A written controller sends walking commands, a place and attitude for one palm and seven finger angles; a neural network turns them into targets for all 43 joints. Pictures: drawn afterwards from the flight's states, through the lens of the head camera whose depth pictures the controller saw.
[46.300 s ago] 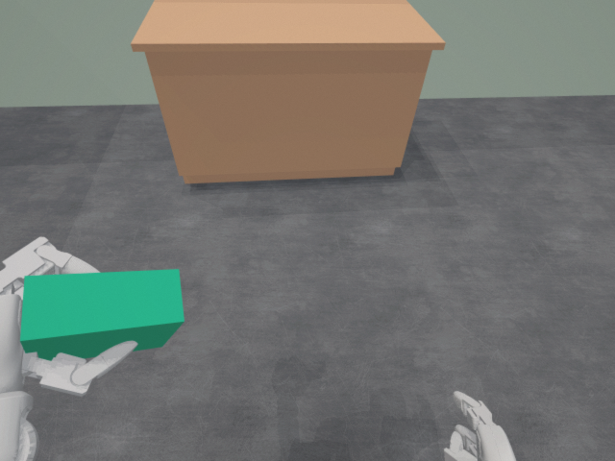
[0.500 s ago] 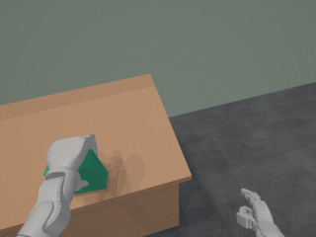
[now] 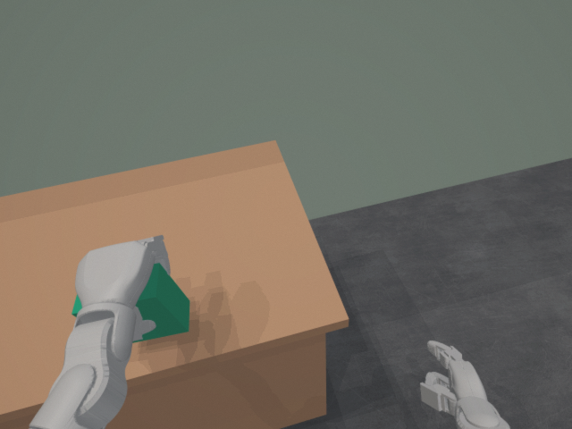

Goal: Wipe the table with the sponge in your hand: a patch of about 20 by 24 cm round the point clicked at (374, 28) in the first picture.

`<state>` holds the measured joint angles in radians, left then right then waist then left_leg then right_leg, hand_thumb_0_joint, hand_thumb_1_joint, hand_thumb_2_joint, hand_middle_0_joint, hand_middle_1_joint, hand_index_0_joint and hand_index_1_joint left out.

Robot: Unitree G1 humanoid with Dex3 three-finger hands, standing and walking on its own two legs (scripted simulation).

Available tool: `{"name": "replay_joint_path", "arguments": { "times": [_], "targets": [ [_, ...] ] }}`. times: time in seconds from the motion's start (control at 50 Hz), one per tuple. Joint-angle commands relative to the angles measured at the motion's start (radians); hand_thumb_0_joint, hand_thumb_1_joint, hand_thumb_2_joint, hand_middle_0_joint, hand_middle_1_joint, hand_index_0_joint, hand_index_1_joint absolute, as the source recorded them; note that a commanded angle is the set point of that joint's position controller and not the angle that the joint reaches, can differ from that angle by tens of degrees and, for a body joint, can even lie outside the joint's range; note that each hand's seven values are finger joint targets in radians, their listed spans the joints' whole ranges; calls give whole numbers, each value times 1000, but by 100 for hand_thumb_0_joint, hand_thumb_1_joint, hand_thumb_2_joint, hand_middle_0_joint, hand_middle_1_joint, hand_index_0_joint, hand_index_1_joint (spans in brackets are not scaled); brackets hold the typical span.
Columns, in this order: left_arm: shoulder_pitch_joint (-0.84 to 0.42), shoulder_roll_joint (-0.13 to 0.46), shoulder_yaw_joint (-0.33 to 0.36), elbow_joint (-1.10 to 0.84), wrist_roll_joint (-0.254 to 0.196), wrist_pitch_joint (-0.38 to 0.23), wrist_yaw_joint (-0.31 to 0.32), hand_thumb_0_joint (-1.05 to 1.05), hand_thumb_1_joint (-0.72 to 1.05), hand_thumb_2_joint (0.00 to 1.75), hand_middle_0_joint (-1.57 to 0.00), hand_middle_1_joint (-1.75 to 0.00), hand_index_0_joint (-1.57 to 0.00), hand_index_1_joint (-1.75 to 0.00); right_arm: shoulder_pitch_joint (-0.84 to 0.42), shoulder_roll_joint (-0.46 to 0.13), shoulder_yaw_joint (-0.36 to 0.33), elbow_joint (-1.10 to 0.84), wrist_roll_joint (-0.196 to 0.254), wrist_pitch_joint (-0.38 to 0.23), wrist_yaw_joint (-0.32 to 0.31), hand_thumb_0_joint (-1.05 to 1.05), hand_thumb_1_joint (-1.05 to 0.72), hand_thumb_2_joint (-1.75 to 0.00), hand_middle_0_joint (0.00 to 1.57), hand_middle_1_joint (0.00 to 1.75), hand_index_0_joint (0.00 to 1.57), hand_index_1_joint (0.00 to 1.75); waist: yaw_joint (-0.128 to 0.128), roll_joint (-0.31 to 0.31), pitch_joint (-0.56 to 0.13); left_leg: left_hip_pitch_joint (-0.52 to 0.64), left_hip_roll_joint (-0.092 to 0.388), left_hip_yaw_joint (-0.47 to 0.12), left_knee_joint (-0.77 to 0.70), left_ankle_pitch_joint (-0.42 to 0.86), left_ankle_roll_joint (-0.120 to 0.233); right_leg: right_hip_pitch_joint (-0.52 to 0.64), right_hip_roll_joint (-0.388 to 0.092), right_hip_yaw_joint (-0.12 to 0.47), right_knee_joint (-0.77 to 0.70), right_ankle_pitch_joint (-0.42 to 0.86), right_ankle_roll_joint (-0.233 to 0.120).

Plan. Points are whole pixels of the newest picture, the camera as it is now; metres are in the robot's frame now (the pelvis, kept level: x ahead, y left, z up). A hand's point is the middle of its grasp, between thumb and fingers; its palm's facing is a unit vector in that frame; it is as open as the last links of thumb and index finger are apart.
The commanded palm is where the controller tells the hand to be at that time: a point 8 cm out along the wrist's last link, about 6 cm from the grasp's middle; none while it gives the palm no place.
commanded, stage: move the sponge above the wiping area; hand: left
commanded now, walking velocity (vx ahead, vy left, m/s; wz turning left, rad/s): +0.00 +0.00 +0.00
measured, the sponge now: (144, 312) +0.25 +0.27 +0.03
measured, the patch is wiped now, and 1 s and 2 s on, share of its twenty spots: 0.00 0.00 0.00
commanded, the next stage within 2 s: none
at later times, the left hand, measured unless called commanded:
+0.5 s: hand (122, 286) +0.25 +0.27 +0.09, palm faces +0.09 -0.06 -0.99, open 9.5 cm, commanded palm +0.22 +0.27 +0.14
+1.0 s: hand (121, 284) +0.26 +0.29 +0.08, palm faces +0.01 -0.10 -1.00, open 9.5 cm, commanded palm +0.23 +0.27 +0.14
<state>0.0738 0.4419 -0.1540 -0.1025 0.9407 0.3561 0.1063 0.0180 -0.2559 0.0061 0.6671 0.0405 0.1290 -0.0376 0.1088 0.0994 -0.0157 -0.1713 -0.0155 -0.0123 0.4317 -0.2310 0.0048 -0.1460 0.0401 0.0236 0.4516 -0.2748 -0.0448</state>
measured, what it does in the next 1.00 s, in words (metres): stands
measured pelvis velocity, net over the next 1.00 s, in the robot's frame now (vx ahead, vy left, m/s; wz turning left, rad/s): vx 0.00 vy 0.00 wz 0.02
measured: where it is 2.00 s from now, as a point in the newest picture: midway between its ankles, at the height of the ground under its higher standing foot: outside the picture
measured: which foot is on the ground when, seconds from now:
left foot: down 0.00-1.00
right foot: down 0.00-1.00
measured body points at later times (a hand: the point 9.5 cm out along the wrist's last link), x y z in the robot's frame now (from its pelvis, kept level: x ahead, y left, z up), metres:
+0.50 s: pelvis +0.00 +0.00 +0.00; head -0.02 -0.05 +0.45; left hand +0.24 +0.27 +0.15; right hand +0.23 -0.22 -0.10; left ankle +0.00 +0.12 -0.74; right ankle -0.02 -0.10 -0.74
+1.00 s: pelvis +0.00 +0.00 +0.00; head +0.00 -0.05 +0.45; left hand +0.26 +0.29 +0.14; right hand +0.24 -0.21 -0.10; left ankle +0.00 +0.12 -0.74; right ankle -0.02 -0.10 -0.74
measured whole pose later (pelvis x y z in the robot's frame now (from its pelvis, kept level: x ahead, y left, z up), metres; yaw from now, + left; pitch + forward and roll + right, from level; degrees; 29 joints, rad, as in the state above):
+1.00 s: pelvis +0.00 +0.00 +0.00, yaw +1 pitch -1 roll +0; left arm -0.01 0.45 -0.11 0.01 0.88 0.47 0.05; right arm 0.01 -0.27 0.02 0.68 0.06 0.14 -0.05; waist 0.08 0.11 -0.01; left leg -0.17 -0.02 -0.03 0.41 -0.21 0.01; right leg -0.14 0.03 0.01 0.42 -0.26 -0.04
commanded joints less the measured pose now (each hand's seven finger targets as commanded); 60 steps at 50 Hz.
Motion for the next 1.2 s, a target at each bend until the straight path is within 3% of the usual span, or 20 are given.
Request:
{"name": "replay_joint_path", "arguments": {
  "times": [0.0,0.08,0.14,0.26,0.28,0.3,0.38,0.4,0.48,0.52,0.58,0.66,0.68,0.78,0.88,0.96,1.04,1.08,1.14,1.18],
  "targets": [
    [-216,168,143,-90,-18,108,24,0,10,130,-120,-160,-120,-160,-257,-114,-21,-167,21,-38,-4,0,-90,-90,20,30,20,30,-4,-86,-158,39,-24,-14,-55,232,36,57,-15,40,-76,249,-22],
    [-201,149,85,-122,-29,131,-54,0,10,130,-120,-160,-120,-160,-260,-121,-21,-187,20,-38,-7,0,-90,-90,20,30,20,30,-19,-89,-155,49,-33,-13,-51,209,50,48,-15,62,-84,241,-16],
    [-268,163,72,-156,-13,70,-87,0,10,130,-120,-160,-120,-160,-225,-119,-20,-189,10,-48,-8,0,-90,-90,20,30,20,30,-33,-117,-168,57,-34,-14,-39,194,62,27,-18,49,-89,225,-7],
    [-271,236,184,-261,40,-85,5,0,10,130,-120,-160,-120,-160,-168,-102,-43,-182,-16,-74,-17,0,-90,-90,20,30,20,30,-1,-30,-246,107,-25,-13,-21,264,50,47,2,62,-67,264,-31],
    [-262,311,263,-248,52,-75,30,0,10,130,-120,-160,-120,-160,-167,-113,-46,-170,-18,-68,-17,0,-90,-90,20,30,20,30,13,-16,-234,97,-24,-23,-28,258,40,49,14,96,-73,242,-46],
    [-282,243,212,-231,59,-65,45,0,10,130,-120,-160,-120,-160,-181,-100,-40,-177,-13,-69,-13,0,-90,-90,20,30,20,30,7,-26,-229,83,-23,-14,-26,256,38,45,6,70,-66,238,-41],
    [-216,269,263,-103,9,28,78,0,10,130,-120,-160,-120,-160,-226,-115,-38,-154,12,-51,-11,0,-90,-90,20,30,20,30,18,-35,-157,49,-25,-21,-54,211,32,51,3,90,-91,195,-42],
    [-243,199,191,-73,-5,58,64,0,10,130,-120,-160,-120,-160,-242,-110,-28,-157,20,-49,-9,0,-90,-90,20,30,20,30,4,-72,-150,39,-23,-12,-56,204,34,48,-8,57,-90,201,-29],
    [-178,206,163,-48,-46,129,-14,0,10,130,-120,-160,-120,-160,-263,-132,-26,-164,27,-43,-14,0,-90,-90,20,30,20,30,-5,-95,-140,33,-33,-13,-58,192,45,59,-15,72,-91,227,-16],
    [-224,150,78,-105,-46,115,-67,0,10,130,-120,-160,-120,-160,-252,-124,-24,-179,25,-49,-12,0,-90,-90,20,30,20,30,-33,-108,-145,43,-34,-7,-45,194,57,47,-21,60,-90,248,-5],
    [-213,199,114,-210,-33,42,-96,0,10,130,-120,-160,-120,-160,-222,-124,-28,-193,6,-59,-12,0,-90,-90,20,30,20,30,-27,-87,-200,79,-37,-13,-30,221,64,58,-14,74,-86,269,-10],
    [-267,253,185,-253,14,-83,-44,0,10,130,-120,-160,-120,-160,-166,-109,-40,-181,-15,-77,-20,0,-90,-90,20,30,20,30,-12,-72,-229,105,-30,-11,-16,260,61,48,-5,65,-75,295,-18],
    [-274,325,255,-279,30,-94,-17,0,10,130,-120,-160,-120,-160,-164,-117,-44,-174,-21,-73,-24,0,-90,-90,20,30,20,30,2,-37,-235,112,-29,-17,-20,263,53,52,5,93,-81,281,-31],
    [-288,307,288,-134,35,-33,73,0,10,130,-120,-160,-120,-160,-186,-114,-44,-151,1,-60,-23,0,-90,-90,20,30,20,30,7,-10,-173,71,-21,-19,-39,226,33,29,10,96,-93,198,-48],
    [-233,196,174,-45,-42,83,18,0,10,130,-120,-160,-120,-160,-248,-123,-32,-156,25,-53,-18,0,-90,-90,20,30,20,30,-3,-37,-170,60,-27,-17,-62,230,38,65,-10,46,-91,242,-25],
    [-254,103,27,-76,-39,107,-83,0,10,130,-120,-160,-120,-160,-231,-125,-25,-180,21,-50,-7,0,-90,-90,20,30,20,30,-38,-113,-163,54,-29,-16,-45,234,56,48,-20,31,-87,289,-7],
    [-288,180,93,-186,-2,18,-97,0,10,130,-120,-160,-120,-160,-193,-120,-27,-195,1,-52,-6,0,-90,-90,20,30,20,30,-28,-126,-237,83,-30,-17,-27,268,63,66,-14,35,-68,317,-9],
    [-283,285,205,-263,23,-38,-55,0,10,130,-120,-160,-120,-160,-177,-122,-35,-192,-14,-55,-9,0,-90,-90,20,30,20,30,2,-74,-285,106,-26,-28,-26,309,57,91,0,66,-54,340,-25],
    [-274,246,209,-274,59,-74,24,0,10,130,-120,-160,-120,-160,-154,-103,-42,-186,-16,-62,-5,0,-90,-90,20,30,20,30,7,-30,-289,118,-15,-24,-11,376,43,72,7,40,-35,359,-35],
    [-238,291,268,-248,64,-38,69,0,10,130,-120,-160,-120,-160,-167,-113,-43,-177,-11,-52,2,0,-90,-90,20,30,20,30,24,15,-253,97,-14,-35,-22,372,31,72,17,73,-41,339,-53]
  ]
}}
